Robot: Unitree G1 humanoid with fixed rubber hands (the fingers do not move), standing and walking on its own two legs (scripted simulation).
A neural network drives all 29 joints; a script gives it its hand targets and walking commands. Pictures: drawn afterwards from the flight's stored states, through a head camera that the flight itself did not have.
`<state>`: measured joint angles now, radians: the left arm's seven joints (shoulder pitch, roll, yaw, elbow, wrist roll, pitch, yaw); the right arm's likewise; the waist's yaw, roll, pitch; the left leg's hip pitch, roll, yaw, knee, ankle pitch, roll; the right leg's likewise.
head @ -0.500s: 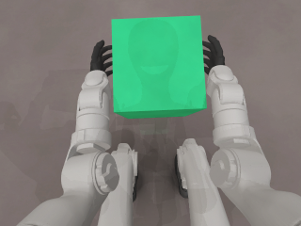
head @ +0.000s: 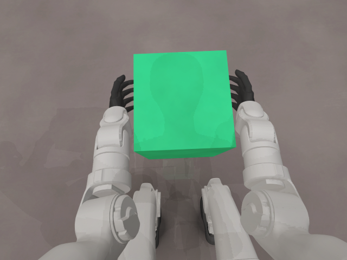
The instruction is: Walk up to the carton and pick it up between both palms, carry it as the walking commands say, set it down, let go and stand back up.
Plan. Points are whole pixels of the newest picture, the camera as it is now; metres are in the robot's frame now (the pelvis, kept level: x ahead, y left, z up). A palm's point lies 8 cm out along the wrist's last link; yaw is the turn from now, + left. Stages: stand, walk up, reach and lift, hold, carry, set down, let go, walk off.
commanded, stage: reach and lift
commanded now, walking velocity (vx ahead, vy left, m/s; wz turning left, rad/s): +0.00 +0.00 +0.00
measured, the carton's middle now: (180, 114) +0.44 -0.01 -0.11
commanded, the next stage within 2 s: none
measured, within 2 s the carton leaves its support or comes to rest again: neither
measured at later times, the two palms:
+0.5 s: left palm (109, 105) +0.42 +0.13 +0.03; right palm (257, 99) +0.41 -0.16 +0.03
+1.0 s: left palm (92, 100) +0.40 +0.14 +0.10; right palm (275, 92) +0.39 -0.15 +0.10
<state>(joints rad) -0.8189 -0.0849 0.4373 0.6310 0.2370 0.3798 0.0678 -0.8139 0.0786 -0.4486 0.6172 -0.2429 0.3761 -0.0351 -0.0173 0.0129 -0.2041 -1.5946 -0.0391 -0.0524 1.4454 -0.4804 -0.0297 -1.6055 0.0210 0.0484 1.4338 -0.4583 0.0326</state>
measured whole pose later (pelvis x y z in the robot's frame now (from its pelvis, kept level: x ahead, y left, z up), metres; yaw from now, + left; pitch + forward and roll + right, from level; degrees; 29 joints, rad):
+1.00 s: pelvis +0.04 +0.00 +0.13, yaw +0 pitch +20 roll +0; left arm -0.50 -0.18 0.42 0.50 0.30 0.38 0.01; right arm -0.50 0.18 -0.41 0.49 -0.31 0.37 0.00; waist -0.01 0.01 -0.12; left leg -0.88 -0.02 -0.05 0.84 -0.32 -0.02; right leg -0.89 0.01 0.06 0.84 -0.30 0.02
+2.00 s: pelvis +0.06 +0.00 +0.19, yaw +0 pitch -7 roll +0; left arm -0.33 -0.17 0.26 0.32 0.29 0.71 0.01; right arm -0.33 0.17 -0.26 0.30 -0.28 0.72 -0.01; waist -0.01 0.01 0.01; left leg -0.09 0.00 -0.06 0.41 -0.21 -0.01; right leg -0.10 0.01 0.05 0.40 -0.19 0.02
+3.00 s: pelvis +0.06 +0.00 +0.19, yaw +0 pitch -8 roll +0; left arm -0.26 -0.15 0.19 0.23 0.28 0.77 0.01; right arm -0.26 0.15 -0.19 0.22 -0.27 0.77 -0.01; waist 0.00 0.01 0.04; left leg -0.04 0.00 -0.06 0.38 -0.20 -0.01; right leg -0.06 0.01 0.06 0.37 -0.18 0.01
